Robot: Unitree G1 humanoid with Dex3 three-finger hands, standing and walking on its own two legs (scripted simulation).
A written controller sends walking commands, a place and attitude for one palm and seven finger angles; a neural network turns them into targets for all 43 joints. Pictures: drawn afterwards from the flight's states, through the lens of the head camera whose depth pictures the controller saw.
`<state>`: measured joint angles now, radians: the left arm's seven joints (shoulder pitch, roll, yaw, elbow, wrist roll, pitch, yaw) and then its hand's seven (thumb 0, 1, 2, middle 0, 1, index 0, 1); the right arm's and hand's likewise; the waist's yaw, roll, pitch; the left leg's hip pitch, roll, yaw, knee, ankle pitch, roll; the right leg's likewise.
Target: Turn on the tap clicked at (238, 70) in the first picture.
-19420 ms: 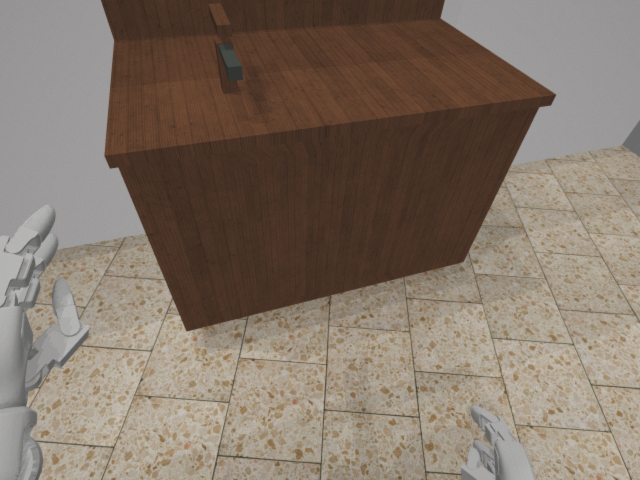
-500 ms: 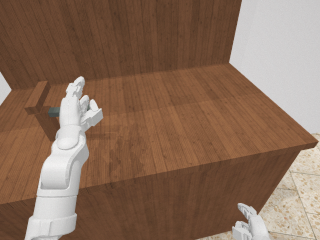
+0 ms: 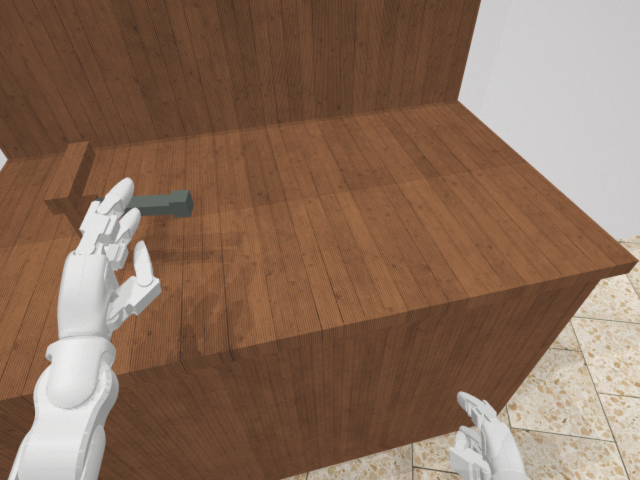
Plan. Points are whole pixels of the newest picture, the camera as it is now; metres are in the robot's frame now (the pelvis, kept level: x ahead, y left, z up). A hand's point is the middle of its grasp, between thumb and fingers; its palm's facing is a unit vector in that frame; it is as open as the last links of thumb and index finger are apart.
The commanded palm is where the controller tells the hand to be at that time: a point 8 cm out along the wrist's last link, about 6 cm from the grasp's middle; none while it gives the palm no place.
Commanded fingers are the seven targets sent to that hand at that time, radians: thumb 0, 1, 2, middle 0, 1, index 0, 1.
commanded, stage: draw the hand back beside the body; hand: left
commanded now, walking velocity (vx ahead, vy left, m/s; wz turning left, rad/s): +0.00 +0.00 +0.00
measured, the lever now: (181, 203) +0.44 +0.24 +0.13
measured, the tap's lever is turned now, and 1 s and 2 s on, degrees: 80 80 80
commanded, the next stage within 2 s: step back with the hand held close in 0.76 s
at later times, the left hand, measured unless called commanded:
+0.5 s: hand (80, 346) +0.20 +0.25 +0.15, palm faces +0.39 -0.86 -0.32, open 7.4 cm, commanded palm +0.16 +0.29 +0.17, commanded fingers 0.00 0.90 0.90 -0.20 -0.30 -0.20 -0.30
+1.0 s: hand (73, 337) +0.20 +0.25 +0.17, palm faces +0.41 -0.83 -0.36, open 7.4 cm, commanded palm +0.15 +0.29 +0.17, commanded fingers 0.00 0.90 0.90 -0.20 -0.30 -0.20 -0.30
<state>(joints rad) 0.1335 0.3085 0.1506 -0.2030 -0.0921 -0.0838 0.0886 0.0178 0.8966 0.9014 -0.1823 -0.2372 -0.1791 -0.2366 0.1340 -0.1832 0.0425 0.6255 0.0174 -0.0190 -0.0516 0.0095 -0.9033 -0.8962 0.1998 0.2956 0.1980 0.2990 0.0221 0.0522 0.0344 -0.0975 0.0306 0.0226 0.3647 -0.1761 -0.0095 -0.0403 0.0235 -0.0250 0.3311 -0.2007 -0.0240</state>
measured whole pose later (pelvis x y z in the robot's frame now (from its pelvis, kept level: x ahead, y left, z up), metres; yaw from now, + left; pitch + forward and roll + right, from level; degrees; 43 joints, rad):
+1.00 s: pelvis +0.00 +0.00 +0.00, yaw +2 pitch -3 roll -1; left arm 0.41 0.36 0.30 -0.41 -0.08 -0.15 0.10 0.02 0.89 0.90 -0.21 -0.31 -0.21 -0.30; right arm 0.15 -0.23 0.02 0.61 0.01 -0.05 -0.06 0.01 -0.90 -0.90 0.20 0.30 0.20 0.30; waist 0.05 0.06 0.03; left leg -0.20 0.03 -0.01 0.47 -0.21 -0.01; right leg -0.10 0.03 -0.06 0.38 -0.22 -0.02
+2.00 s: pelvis -0.13 +0.01 -0.01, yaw +3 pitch +2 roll +0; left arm 0.50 0.34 0.30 -0.57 -0.05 -0.19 0.15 0.02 0.89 0.90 -0.21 -0.31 -0.20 -0.30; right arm 0.18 -0.18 0.02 0.62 0.00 -0.06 -0.06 0.01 -0.90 -0.90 0.20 0.30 0.20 0.30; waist 0.02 -0.04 0.03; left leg -0.54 -0.02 0.00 0.98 -0.44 -0.03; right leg -0.30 0.00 0.00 0.51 -0.24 -0.02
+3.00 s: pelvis -0.32 -0.04 -0.03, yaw +4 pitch -4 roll -1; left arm 0.43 0.32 0.30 -0.44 -0.05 -0.13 0.13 0.02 0.89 0.90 -0.21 -0.31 -0.20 -0.30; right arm 0.25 -0.21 -0.01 0.72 0.01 -0.09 -0.06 0.01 -0.90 -0.90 0.20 0.30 0.20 0.30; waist 0.00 0.04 0.04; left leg -0.40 0.03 -0.03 1.03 -0.43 0.03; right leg -0.31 0.00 -0.10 0.61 -0.24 -0.04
